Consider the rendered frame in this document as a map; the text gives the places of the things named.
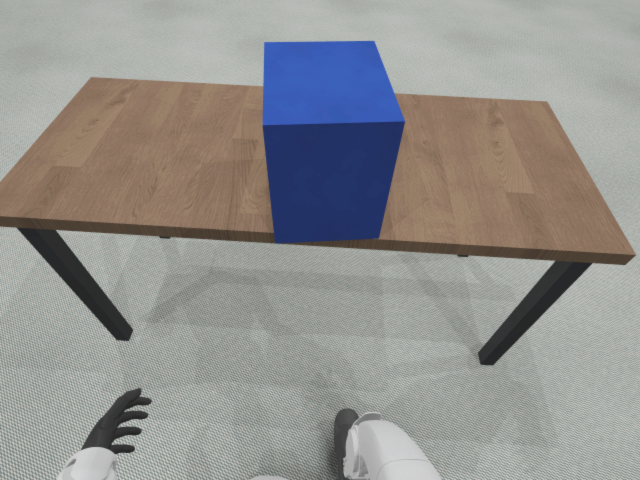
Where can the left robot forearm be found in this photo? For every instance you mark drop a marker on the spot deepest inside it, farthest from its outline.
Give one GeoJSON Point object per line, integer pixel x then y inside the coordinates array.
{"type": "Point", "coordinates": [94, 463]}

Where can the table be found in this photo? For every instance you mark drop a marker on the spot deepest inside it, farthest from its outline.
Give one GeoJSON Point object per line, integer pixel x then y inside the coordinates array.
{"type": "Point", "coordinates": [473, 177]}

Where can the right robot foot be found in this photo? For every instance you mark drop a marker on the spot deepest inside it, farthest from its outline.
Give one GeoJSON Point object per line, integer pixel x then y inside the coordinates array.
{"type": "Point", "coordinates": [343, 422]}

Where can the robot left hand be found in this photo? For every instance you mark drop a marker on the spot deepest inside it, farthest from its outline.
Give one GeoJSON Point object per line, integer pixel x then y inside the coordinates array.
{"type": "Point", "coordinates": [105, 431]}

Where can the robot right shin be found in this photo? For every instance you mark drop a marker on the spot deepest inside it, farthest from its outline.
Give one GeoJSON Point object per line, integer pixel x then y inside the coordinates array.
{"type": "Point", "coordinates": [346, 463]}

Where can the carton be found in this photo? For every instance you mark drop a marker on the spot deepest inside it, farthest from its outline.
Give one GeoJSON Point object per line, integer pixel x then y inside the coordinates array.
{"type": "Point", "coordinates": [332, 129]}

